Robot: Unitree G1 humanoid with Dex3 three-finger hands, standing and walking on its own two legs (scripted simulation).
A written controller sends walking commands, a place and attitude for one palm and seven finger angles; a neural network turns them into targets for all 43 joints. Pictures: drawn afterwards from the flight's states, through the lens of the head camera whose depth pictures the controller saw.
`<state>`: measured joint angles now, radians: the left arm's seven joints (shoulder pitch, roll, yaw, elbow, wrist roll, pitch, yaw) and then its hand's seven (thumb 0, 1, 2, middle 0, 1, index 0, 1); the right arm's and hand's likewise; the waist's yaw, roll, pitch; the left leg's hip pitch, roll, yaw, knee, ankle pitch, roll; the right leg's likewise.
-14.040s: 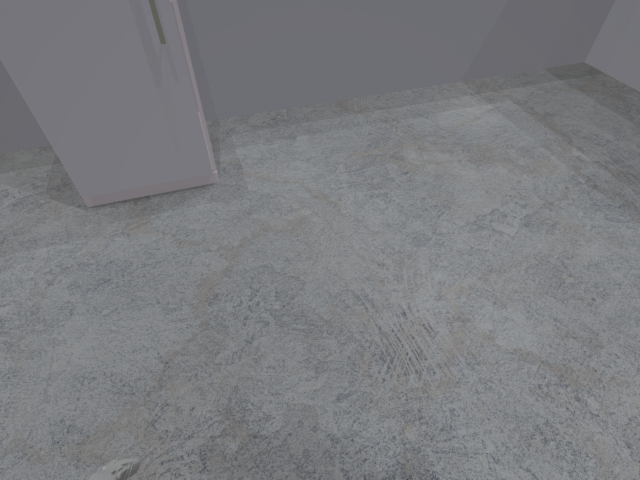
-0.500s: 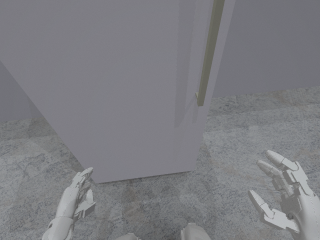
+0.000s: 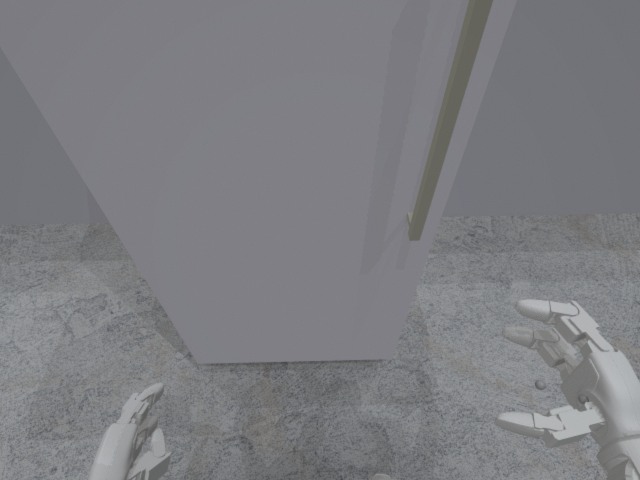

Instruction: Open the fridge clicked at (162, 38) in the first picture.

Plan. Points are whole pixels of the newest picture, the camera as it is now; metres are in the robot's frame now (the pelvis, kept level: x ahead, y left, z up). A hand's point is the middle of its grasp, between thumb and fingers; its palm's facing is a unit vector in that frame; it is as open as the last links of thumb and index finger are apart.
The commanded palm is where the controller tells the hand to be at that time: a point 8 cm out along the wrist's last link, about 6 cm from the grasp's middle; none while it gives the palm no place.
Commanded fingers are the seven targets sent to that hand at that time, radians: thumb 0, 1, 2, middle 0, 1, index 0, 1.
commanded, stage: raise the hand to about handle height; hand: right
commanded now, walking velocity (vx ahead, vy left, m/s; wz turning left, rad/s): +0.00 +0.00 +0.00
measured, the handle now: (447, 99) +0.52 -0.12 +0.22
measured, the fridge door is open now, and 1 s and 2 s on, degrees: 0 0 0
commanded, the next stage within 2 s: move the hooked fingers beside the handle in 1.02 s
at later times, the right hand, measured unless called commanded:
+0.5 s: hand (628, 307) +0.28 -0.27 +0.15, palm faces +0.02 +1.00 -0.08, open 13.9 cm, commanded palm +0.25 -0.32 +0.15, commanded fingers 0.00 0.50 -0.30 0.30 1.20 0.30 1.20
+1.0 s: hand (605, 313) +0.28 -0.26 +0.14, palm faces -0.02 +1.00 -0.06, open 14.0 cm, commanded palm +0.25 -0.31 +0.15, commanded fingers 0.00 0.50 -0.30 0.30 1.20 0.30 1.20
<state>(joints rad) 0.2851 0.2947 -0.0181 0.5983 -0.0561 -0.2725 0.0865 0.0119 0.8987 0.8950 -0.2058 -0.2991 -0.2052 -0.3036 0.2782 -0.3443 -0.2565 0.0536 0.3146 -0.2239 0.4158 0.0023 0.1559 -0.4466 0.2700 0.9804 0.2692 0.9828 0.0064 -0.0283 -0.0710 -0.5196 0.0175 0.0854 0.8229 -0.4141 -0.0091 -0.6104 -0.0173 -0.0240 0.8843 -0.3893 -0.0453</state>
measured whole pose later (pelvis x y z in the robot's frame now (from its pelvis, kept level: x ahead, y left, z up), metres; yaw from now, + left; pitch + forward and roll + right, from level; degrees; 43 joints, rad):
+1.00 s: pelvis +0.01 +0.01 +0.02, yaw +0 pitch +2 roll +2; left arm 0.27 0.28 -0.06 0.58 -0.07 -0.25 0.10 0.01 0.90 0.89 -0.21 -0.30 -0.21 -0.30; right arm 0.00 -0.45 -0.43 0.27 0.35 -0.06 0.54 -0.01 0.50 -0.30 0.30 1.20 0.30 1.20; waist -0.02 -0.04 -0.04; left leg -0.32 0.01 0.08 0.63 -0.34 0.00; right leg -0.40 -0.02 -0.03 0.68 -0.31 -0.03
